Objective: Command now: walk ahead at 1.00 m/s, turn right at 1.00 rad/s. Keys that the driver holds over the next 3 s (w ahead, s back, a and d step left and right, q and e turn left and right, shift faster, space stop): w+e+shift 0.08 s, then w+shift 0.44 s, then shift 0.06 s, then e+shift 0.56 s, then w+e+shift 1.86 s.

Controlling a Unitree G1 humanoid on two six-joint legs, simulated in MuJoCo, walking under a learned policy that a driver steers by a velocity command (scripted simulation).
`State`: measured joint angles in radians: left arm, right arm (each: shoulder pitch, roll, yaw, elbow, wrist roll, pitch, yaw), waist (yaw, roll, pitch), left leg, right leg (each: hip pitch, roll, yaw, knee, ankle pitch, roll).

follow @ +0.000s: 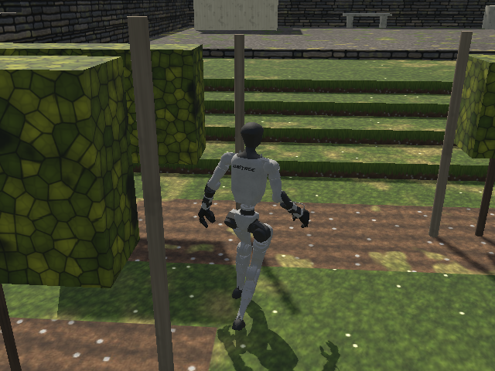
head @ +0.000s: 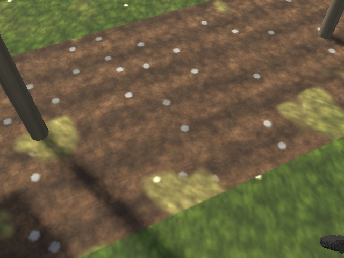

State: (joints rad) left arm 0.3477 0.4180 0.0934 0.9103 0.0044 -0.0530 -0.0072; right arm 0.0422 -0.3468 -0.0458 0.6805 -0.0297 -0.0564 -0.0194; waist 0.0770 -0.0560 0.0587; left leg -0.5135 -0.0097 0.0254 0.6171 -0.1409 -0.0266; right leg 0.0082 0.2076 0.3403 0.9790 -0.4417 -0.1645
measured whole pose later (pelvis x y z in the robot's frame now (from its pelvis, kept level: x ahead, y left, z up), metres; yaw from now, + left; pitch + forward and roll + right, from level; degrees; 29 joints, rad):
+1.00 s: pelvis +0.76 -0.18 +0.03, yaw -36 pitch +0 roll +0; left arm 0.16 0.33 0.08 0.79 0.02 0.04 -0.01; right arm 0.18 -0.26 -0.01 0.73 -0.03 -0.03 -0.03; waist 0.00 -0.01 0.14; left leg -0.32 0.07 0.21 0.47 -0.14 0.02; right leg -0.56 0.02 0.01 1.16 -0.41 0.02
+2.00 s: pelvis +1.04 -0.67 +0.01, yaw -90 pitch +2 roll +2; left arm -0.03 0.34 0.03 0.60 0.04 0.00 -0.11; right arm 0.54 -0.30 -0.06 0.88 -0.03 -0.08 0.00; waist -0.09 -0.05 0.02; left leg 0.15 0.00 0.26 0.25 -0.42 -0.03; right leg -0.82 -0.04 -0.06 1.07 -0.09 -0.12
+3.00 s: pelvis +0.74 -1.49 +0.00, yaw -148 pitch +1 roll +0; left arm 0.07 0.29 0.05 0.68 0.05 0.05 -0.13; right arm 0.34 -0.31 -0.10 0.90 0.01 0.00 -0.09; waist 0.03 -0.04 0.09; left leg -0.15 0.12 0.11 1.26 -0.48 -0.03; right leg -0.51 0.14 -0.10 0.60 -0.10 -0.19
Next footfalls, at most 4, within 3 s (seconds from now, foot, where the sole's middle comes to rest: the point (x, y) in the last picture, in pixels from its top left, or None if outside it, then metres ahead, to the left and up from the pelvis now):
0.40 right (233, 241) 0.51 -0.15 -0.74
0.78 left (229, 151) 0.91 -0.15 -0.74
1.20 right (279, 176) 0.80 -0.36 -0.74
1.68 left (305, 117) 1.13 -0.52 -0.74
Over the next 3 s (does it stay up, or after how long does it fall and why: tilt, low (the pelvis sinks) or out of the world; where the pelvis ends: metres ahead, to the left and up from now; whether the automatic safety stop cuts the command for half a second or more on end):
stays up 0.74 -1.49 0.00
